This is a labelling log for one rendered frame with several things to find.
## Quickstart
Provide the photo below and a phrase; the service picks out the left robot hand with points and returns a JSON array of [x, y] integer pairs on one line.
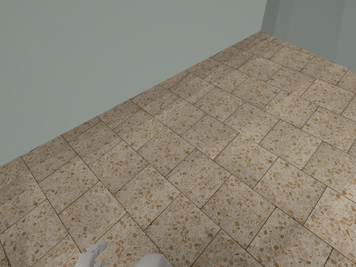
[[87, 259]]

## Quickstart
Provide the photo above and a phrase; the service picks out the robot left thigh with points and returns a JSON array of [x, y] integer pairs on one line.
[[153, 260]]

